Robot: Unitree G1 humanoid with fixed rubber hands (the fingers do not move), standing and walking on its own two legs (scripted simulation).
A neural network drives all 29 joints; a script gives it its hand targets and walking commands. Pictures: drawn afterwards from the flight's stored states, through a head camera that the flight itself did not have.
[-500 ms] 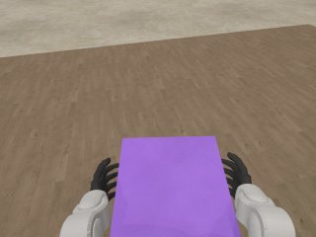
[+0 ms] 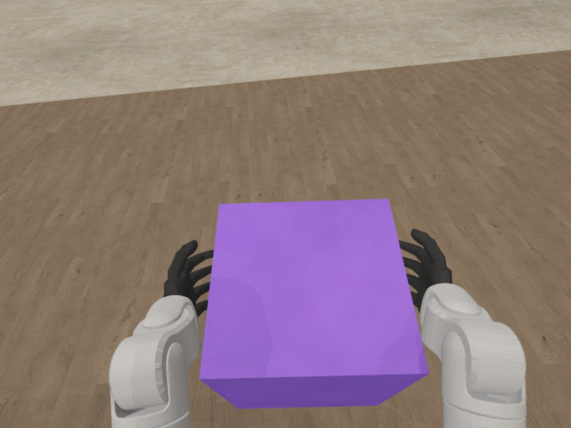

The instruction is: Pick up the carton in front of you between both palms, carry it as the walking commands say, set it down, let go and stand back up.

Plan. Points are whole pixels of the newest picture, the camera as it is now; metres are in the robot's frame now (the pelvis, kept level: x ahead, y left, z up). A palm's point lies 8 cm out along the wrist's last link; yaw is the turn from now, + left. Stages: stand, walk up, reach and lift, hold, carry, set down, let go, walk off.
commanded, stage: carry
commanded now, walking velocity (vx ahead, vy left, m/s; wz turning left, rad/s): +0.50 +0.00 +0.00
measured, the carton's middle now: (305, 314) +0.29 +0.01 +0.03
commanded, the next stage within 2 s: none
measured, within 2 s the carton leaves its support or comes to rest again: neither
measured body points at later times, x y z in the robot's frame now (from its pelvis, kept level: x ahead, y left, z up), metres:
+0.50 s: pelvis +0.34 +0.06 -0.02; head +0.42 +0.06 +0.42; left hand +0.69 +0.18 +0.03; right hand +0.67 -0.13 +0.04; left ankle +0.31 +0.09 -0.76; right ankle +0.34 -0.09 -0.68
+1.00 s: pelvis +0.69 +0.02 -0.05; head +0.74 +0.02 +0.40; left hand +1.01 +0.20 +0.02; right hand +1.03 -0.11 +0.02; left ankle +0.74 +0.17 -0.73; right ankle +0.64 -0.01 -0.79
